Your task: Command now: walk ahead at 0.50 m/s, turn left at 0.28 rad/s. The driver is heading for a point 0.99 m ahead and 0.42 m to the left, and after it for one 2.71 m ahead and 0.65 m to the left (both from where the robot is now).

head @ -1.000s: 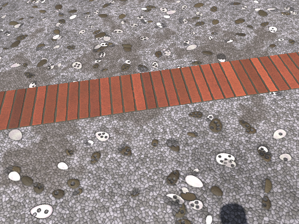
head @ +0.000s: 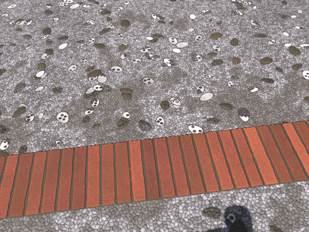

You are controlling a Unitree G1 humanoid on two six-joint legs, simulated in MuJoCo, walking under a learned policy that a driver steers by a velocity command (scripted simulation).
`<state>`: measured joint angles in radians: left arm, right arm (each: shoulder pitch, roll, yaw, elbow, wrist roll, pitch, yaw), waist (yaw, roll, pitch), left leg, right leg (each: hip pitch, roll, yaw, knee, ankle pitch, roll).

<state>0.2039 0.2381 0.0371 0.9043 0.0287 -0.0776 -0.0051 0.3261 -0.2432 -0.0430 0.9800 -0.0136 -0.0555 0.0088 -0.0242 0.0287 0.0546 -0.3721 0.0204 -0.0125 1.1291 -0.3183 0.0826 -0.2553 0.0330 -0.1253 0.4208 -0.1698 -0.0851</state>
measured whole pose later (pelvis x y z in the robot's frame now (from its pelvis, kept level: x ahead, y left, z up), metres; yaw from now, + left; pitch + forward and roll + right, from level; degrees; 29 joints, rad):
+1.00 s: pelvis +0.52 +0.10 -0.02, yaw +35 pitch +1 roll +1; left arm 0.04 0.25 0.01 0.69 0.03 -0.07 0.01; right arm 0.40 -0.29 -0.08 0.85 0.01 -0.03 -0.03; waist -0.09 0.01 0.07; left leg -0.21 -0.16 -0.16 1.02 -0.54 0.06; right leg -0.48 0.00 -0.03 0.59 -0.12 -0.03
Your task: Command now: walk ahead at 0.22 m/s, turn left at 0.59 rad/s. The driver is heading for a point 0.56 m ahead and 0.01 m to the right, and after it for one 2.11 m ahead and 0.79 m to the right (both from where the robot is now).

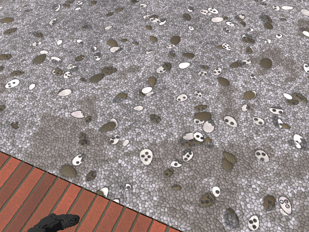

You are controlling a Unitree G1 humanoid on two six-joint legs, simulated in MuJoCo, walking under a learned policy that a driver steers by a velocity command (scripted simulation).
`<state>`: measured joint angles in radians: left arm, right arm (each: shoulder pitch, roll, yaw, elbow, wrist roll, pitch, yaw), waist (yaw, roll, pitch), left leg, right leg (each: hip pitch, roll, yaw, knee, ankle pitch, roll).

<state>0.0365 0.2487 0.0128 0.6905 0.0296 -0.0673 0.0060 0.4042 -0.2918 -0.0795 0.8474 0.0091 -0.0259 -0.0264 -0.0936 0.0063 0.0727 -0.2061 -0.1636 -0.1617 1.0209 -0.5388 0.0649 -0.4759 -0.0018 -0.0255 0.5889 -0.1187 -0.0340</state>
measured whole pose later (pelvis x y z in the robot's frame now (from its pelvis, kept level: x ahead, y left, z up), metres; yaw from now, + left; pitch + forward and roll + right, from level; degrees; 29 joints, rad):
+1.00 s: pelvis +0.16 +0.00 +0.03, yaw +8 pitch +1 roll +1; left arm 0.44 0.22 0.03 0.87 0.01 -0.06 -0.01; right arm 0.24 -0.27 -0.05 0.84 -0.04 -0.02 0.04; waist 0.02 0.04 -0.03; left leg -0.57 0.04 0.00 0.96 -0.17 0.05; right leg -0.05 0.05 -0.04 0.25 -0.22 -0.07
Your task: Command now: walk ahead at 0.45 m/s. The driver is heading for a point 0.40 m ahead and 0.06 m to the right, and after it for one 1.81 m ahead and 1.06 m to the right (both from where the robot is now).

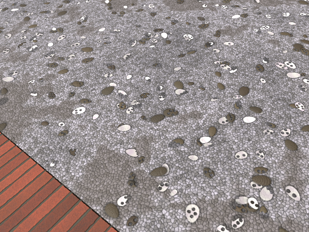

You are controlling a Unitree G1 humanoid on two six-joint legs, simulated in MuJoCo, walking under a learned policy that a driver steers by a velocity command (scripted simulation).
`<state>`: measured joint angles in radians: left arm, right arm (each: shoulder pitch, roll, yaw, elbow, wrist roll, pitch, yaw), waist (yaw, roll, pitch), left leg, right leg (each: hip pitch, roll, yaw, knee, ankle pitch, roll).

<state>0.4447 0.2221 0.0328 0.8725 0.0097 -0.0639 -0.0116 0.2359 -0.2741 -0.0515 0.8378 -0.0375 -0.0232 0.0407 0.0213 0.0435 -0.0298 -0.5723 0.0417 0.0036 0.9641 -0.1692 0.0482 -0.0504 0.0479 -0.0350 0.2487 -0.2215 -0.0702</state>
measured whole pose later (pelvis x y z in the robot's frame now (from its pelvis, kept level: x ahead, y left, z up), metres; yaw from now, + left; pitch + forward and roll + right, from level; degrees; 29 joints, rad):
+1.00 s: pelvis +0.55 -0.02 -0.14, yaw -19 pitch +1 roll +0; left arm 0.01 0.24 0.07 0.84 0.05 -0.03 -0.05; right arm 0.48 -0.23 -0.04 1.03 0.00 -0.07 -0.04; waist -0.08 0.01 0.10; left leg -0.17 0.08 0.17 1.50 -0.71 0.02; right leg -0.42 0.06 -0.11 0.53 -0.17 -0.13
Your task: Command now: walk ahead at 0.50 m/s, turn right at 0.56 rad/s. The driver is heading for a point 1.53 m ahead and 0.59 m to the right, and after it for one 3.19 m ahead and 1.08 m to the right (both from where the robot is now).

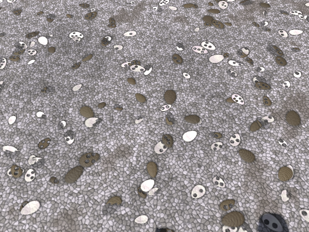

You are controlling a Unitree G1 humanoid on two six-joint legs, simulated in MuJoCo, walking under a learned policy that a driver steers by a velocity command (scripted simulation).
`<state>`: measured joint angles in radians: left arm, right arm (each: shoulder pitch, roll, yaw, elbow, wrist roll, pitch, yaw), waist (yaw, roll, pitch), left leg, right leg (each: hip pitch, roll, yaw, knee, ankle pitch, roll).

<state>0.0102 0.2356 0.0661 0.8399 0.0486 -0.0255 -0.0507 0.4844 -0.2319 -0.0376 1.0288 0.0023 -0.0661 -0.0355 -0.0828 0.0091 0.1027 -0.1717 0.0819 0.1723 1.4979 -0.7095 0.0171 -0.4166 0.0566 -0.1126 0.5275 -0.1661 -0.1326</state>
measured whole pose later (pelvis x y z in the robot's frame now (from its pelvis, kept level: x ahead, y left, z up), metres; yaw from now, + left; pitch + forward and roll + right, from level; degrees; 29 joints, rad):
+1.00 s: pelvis +0.47 -0.10 +0.00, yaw -36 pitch +0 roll +0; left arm 0.14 0.27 0.06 0.82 0.02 -0.01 -0.02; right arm 0.30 -0.25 -0.05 0.87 -0.02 -0.06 0.01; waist -0.04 0.02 0.07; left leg -0.35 0.11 0.05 1.20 -0.36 -0.01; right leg -0.34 0.10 -0.06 0.54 -0.21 -0.12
